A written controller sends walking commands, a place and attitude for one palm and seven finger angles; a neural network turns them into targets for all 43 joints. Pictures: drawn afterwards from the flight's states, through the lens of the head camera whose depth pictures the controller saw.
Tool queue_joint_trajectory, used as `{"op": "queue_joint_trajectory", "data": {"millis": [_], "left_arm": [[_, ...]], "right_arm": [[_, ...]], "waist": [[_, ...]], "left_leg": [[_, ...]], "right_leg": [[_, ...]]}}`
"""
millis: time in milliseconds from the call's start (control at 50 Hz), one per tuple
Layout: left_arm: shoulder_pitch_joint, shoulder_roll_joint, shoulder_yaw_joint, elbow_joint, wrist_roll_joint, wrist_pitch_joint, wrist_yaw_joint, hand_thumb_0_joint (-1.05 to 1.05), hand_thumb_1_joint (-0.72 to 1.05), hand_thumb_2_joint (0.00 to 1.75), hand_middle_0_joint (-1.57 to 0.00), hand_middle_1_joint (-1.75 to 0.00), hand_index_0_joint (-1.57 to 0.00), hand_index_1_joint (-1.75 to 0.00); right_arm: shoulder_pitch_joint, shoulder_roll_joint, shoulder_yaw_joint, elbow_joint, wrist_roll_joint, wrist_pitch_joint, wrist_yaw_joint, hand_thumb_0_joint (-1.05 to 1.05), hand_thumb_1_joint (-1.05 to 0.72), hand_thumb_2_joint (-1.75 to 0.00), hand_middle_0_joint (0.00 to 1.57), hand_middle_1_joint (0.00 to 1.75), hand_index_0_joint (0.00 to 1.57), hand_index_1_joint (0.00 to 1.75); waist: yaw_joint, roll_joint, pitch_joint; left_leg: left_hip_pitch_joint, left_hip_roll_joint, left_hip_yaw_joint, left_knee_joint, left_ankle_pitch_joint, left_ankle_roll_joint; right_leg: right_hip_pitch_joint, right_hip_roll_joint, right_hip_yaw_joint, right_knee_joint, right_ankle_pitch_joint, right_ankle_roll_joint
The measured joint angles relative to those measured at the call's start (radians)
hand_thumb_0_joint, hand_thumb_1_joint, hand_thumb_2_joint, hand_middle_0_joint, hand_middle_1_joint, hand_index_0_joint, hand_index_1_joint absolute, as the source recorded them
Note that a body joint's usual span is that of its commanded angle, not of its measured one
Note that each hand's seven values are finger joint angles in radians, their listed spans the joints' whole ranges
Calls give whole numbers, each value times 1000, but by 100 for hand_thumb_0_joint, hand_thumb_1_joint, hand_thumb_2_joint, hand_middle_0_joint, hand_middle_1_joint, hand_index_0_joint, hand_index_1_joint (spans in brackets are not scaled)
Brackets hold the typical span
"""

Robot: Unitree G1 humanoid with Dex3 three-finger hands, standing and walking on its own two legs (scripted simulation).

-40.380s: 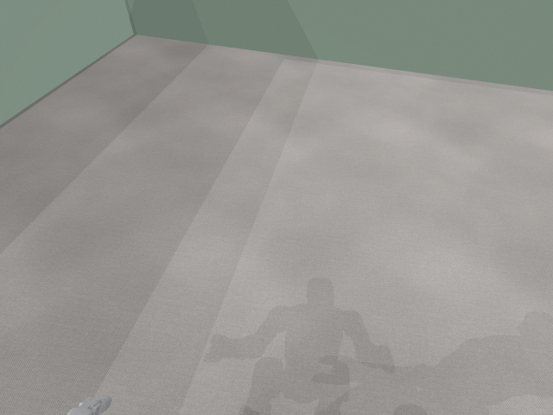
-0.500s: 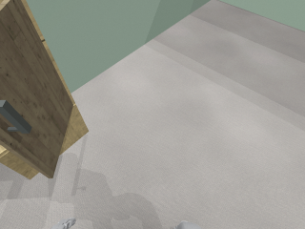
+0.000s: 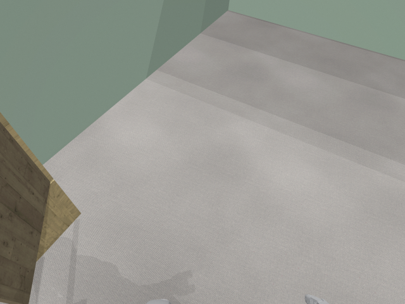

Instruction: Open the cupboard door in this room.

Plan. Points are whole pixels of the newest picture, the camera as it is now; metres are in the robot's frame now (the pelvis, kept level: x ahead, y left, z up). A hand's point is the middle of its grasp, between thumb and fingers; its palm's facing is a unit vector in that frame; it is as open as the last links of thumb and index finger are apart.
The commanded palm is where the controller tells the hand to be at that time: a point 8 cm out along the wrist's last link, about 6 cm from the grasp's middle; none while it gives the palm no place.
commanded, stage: walk to a spot facing it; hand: left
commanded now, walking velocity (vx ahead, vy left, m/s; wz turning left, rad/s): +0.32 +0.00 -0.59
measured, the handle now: out of the picture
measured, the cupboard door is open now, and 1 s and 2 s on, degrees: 41 41 41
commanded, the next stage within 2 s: turn to face it in 1.28 s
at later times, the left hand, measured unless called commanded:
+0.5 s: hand (182, 203) +0.39 +0.09 -0.17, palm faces -0.37 -0.92 -0.16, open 7.4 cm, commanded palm none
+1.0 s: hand (206, 199) +0.41 +0.03 -0.16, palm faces -0.31 -0.93 -0.20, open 7.3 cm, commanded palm none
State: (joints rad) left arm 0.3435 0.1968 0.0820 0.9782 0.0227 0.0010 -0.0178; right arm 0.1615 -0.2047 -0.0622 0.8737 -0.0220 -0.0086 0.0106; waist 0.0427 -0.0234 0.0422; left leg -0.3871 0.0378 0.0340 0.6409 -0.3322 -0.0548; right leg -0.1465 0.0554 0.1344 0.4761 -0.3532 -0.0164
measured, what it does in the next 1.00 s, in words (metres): walks ahead, turning right: left foot, then right foot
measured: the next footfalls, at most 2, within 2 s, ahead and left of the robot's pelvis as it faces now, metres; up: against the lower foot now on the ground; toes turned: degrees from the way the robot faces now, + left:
left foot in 0.02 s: +0.09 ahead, +0.12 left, +0.00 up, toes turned +2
right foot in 0.54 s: +0.30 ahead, -0.13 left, +0.00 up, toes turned -26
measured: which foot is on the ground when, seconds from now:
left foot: up 0.00-0.00, down 0.02-0.54, up 0.56-1.00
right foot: down 0.00-0.02, up 0.04-0.52, down 0.54-1.00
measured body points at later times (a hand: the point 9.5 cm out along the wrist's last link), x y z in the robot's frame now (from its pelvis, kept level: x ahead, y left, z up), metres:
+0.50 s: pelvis +0.19 -0.02 -0.01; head +0.25 -0.04 +0.43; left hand +0.41 +0.14 -0.15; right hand -0.01 -0.17 -0.14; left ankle +0.05 +0.12 -0.73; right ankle +0.27 -0.13 -0.71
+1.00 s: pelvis +0.42 -0.16 +0.00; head +0.45 -0.18 +0.44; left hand +0.43 +0.07 -0.15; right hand +0.45 -0.41 -0.15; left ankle +0.58 -0.09 -0.69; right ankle +0.26 -0.12 -0.73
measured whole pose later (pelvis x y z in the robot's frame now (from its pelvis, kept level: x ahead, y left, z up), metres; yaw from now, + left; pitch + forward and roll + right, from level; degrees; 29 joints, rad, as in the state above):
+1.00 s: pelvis +0.42 -0.16 +0.00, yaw -26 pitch +1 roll +2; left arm 0.46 0.12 0.03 1.12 0.01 -0.08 0.03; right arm 0.07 -0.18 -0.04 0.98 -0.01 -0.01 0.01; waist 0.05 -0.01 0.05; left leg -0.60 0.06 0.11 0.80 -0.18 0.00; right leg 0.11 0.11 -0.01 0.26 -0.38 -0.13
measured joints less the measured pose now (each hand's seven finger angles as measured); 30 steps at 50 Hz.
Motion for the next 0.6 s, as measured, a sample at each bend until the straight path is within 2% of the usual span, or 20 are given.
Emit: {"op": "queue_joint_trajectory", "data": {"millis": [20,60,100,160,220,300,360,420,500,540,560,600], "left_arm": [[15,4,4,4,-3,3,0,0,91,90,-21,-30,-20,-30],[11,17,11,30,-6,18,-2,0,91,90,-21,-30,-20,-30],[1,29,18,45,2,24,-10,1,91,90,-20,-30,-20,-30],[-31,43,26,34,10,20,-23,1,91,90,-20,-30,-20,-30],[-72,45,26,5,8,18,-23,1,91,90,-20,-30,-20,-30],[-127,35,23,-20,8,25,-24,1,92,90,-20,-30,-19,-30],[-179,20,15,-28,8,30,-27,0,92,90,-20,-30,-19,-30],[-240,2,1,-37,4,31,-30,0,92,90,-20,-30,-19,-30],[-298,-16,-15,-59,0,9,-28,0,92,90,-20,-30,-19,-30],[-294,-15,-21,-69,2,-19,-25,0,91,90,-20,-30,-20,-30],[-287,-15,-19,-72,1,-35,-18,0,91,90,-20,-30,-20,-30],[-264,-14,-19,-64,-12,-47,-2,0,91,90,-20,-30,-20,-30]], "right_arm": [[0,-2,6,-10,-2,-18,-4,0,-91,-90,20,30,20,30],[-3,9,18,-18,-11,-42,-14,0,-91,-90,20,30,20,30],[23,24,32,-22,-19,-50,-20,0,-91,-90,20,30,20,30],[81,43,44,-1,-16,-58,-29,0,-91,-90,20,30,20,30],[142,56,50,42,-10,-63,-41,0,-91,-90,20,30,20,30],[225,62,53,104,-10,-58,-43,0,-91,-90,20,30,20,30],[283,65,55,143,-13,-54,-43,0,-91,-90,20,30,20,30],[333,69,58,174,-18,-49,-42,0,-91,-90,20,30,20,30],[388,74,62,219,-17,-35,-37,0,-91,-90,20,30,20,30],[415,85,63,242,-8,-22,-29,0,-91,-90,20,30,20,30],[408,89,61,252,1,-12,-24,0,-91,-90,20,30,20,30],[357,91,51,253,9,8,-18,1,-91,-90,20,30,20,30]], "waist": [[-1,0,-7],[-6,-18,-1],[-13,-28,-1],[-16,-32,-1],[-18,-25,2],[-34,-15,4],[-57,-6,15],[-87,7,36],[-113,31,58],[-104,15,49],[-89,9,47],[-89,1,58]], "left_leg": [[31,0,1,-65,9,13],[32,-1,33,-24,28,61],[78,7,67,-47,20,83],[166,17,110,-145,34,78],[238,24,153,-218,34,73],[316,25,213,-262,0,71],[373,21,253,-282,-33,60],[428,21,282,-297,-68,43],[478,59,310,-233,-147,4],[445,88,309,-50,-174,-6],[380,97,266,137,-185,-3],[220,80,128,497,-169,16]], "right_leg": [[-20,7,9,52,-35,-6],[-111,4,-15,305,-120,-14],[-213,-9,-64,546,-83,-14],[-347,-51,-126,741,47,-1],[-453,-72,-141,808,119,6],[-541,-93,-160,784,174,7],[-556,-107,-191,669,209,3],[-521,-110,-232,477,209,-15],[-409,-57,-282,275,123,-71],[-305,-38,-293,183,122,-110],[-302,-29,-284,210,97,-125],[-264,-12,-274,233,41,-134]]}}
